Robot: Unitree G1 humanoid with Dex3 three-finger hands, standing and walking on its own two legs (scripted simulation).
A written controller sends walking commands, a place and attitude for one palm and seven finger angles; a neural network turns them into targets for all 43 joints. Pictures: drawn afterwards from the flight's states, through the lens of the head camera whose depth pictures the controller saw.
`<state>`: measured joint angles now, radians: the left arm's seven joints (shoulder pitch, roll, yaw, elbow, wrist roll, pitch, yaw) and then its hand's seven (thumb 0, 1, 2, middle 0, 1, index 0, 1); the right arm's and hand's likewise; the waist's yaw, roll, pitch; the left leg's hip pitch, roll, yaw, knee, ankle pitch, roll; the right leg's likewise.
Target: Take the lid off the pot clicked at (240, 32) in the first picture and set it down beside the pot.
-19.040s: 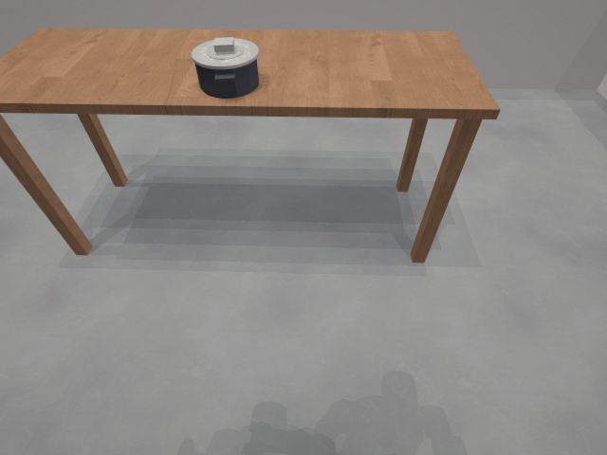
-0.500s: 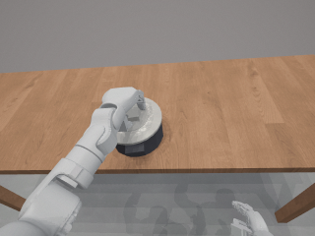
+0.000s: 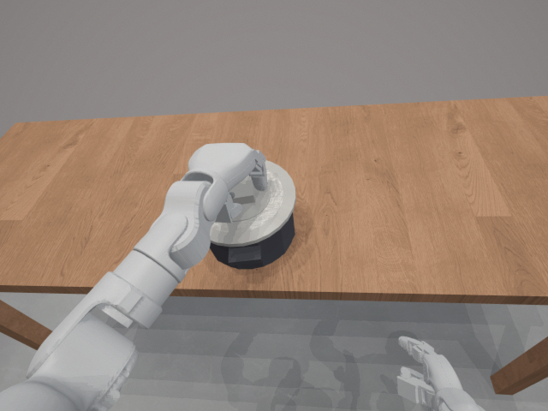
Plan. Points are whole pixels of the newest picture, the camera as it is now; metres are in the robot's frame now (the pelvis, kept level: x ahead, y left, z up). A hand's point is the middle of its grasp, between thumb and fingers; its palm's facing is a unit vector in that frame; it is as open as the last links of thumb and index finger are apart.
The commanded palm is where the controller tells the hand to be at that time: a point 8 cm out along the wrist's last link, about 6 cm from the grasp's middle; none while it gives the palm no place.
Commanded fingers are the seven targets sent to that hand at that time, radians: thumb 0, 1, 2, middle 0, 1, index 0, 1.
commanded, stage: lift the lid straight up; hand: left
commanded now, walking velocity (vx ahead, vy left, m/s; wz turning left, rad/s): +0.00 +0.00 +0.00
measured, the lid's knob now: (238, 189) +0.43 +0.08 +0.10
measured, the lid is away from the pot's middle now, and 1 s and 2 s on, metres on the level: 0.01 0.02 0.03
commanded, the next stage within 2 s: move the lid sideways beside the pot in 1.56 s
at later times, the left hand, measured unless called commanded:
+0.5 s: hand (232, 166) +0.41 +0.07 +0.17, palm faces -0.16 -0.04 -0.99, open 7.7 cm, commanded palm +0.38 +0.09 +0.24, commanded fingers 0.00 0.39 1.28 -0.86 -0.83 -0.90 -0.83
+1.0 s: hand (228, 144) +0.41 +0.07 +0.20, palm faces -0.10 -0.04 -0.99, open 7.7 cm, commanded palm +0.38 +0.09 +0.28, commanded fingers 0.00 0.39 1.28 -0.86 -0.83 -0.90 -0.83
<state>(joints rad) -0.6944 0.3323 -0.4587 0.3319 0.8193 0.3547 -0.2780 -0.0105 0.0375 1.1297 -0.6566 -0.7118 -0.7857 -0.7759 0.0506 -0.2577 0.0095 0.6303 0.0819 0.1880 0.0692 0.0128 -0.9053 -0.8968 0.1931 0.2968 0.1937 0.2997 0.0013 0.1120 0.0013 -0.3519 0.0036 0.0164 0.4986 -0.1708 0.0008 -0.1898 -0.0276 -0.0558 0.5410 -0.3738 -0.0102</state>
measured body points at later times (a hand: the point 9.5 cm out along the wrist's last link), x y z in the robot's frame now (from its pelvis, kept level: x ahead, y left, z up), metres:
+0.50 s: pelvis -0.01 +0.00 +0.00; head +0.00 -0.06 +0.45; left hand +0.41 +0.07 +0.22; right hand +0.17 -0.23 -0.12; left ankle +0.05 +0.13 -0.73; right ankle -0.06 -0.11 -0.73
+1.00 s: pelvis -0.01 +0.00 +0.00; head +0.00 -0.06 +0.45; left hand +0.41 +0.07 +0.26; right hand +0.20 -0.22 -0.11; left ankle +0.05 +0.13 -0.73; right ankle -0.06 -0.11 -0.73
